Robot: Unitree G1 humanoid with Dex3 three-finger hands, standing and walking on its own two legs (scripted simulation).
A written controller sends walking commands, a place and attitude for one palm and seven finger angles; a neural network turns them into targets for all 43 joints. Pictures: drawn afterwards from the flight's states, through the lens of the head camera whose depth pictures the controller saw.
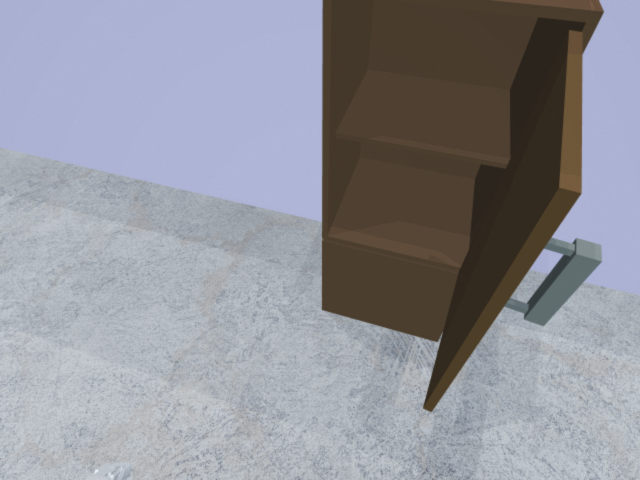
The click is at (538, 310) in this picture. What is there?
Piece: cupboard door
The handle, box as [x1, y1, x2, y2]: [504, 238, 601, 325]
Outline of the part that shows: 599,244 576,238 572,243 551,238 544,248 564,254 526,303 510,298 504,306 523,312 524,319 543,325 601,261 601,247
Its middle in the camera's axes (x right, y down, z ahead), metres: +0.27 +0.05 +0.47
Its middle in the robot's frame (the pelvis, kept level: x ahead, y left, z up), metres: +0.35 -0.25 +0.08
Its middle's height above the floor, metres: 0.85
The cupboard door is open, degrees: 83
